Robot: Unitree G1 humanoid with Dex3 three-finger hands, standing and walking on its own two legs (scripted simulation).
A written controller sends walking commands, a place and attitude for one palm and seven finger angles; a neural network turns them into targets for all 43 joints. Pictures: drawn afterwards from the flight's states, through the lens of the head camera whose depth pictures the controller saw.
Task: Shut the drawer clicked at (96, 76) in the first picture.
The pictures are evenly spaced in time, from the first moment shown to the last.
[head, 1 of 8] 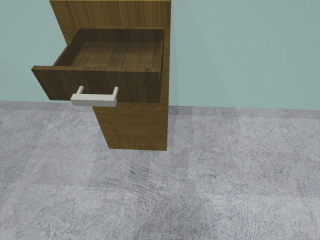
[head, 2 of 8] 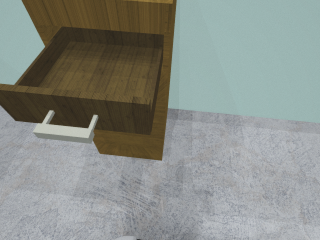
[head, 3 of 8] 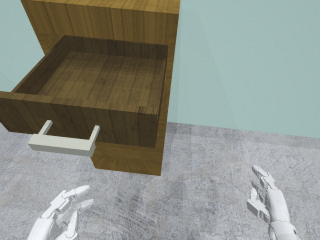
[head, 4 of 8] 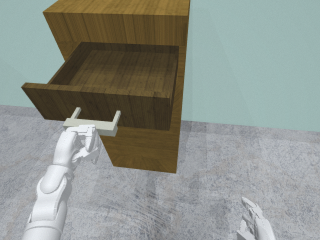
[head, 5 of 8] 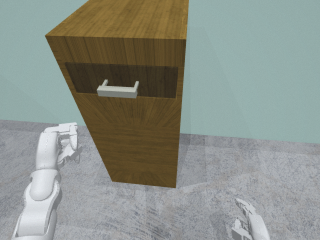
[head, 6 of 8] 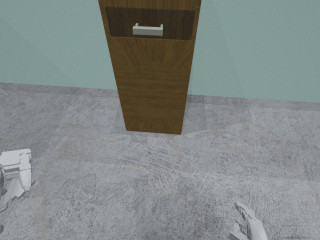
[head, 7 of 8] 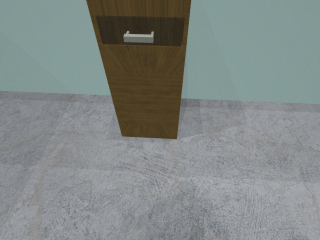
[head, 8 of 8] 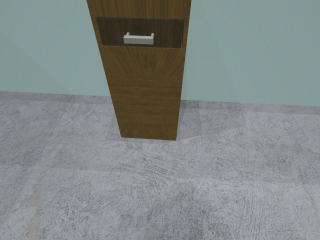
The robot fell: no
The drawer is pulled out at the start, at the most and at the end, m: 0.29 0.29 0.00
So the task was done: yes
